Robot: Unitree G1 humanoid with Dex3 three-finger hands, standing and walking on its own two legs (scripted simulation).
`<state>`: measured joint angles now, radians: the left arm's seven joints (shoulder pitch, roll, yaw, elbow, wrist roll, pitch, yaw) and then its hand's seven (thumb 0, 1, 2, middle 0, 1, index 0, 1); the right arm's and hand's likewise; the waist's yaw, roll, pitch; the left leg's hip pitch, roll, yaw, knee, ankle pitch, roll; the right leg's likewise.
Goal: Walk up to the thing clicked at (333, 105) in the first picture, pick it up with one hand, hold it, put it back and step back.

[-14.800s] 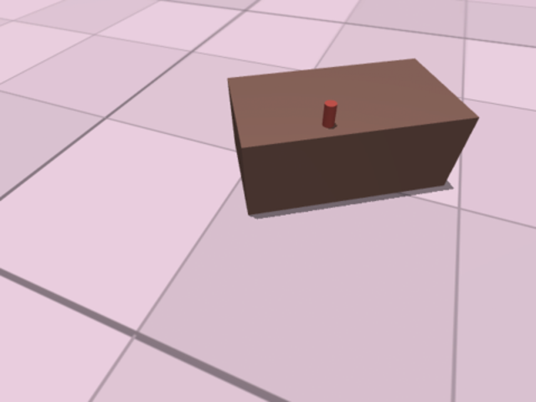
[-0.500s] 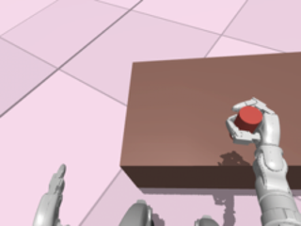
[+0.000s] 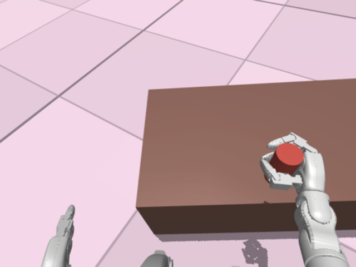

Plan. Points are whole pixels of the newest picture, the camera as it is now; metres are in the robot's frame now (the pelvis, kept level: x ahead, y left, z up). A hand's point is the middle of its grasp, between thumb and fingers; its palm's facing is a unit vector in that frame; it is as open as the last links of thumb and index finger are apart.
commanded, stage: lift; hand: right
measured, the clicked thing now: (281, 165) +0.35 -0.17 +0.02
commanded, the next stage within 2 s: hold in 0.22 s
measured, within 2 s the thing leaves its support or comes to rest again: neither
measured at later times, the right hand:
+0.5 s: hand (284, 166) +0.34 -0.17 +0.05, palm faces +0.09 +1.00 -0.01, open 6.8 cm
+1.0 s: hand (287, 165) +0.33 -0.17 +0.07, palm faces +0.10 +1.00 +0.00, open 6.8 cm
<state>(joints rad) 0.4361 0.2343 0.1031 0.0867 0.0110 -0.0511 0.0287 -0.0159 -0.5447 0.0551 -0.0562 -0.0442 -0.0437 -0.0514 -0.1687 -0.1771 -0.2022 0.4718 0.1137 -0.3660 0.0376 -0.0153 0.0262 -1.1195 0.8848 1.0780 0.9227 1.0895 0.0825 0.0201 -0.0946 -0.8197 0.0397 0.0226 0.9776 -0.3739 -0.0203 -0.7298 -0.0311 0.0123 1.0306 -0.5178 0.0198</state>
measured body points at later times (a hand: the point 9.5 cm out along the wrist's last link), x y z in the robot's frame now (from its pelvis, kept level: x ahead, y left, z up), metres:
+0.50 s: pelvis +0.01 +0.00 +0.01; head +0.06 -0.01 +0.46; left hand +0.16 +0.27 -0.01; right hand +0.33 -0.22 +0.06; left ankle +0.06 +0.13 -0.67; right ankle -0.01 -0.13 -0.67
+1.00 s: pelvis +0.01 +0.00 +0.02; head +0.05 -0.01 +0.47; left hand +0.17 +0.27 -0.01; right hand +0.32 -0.22 +0.07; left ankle +0.06 +0.13 -0.67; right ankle -0.01 -0.13 -0.67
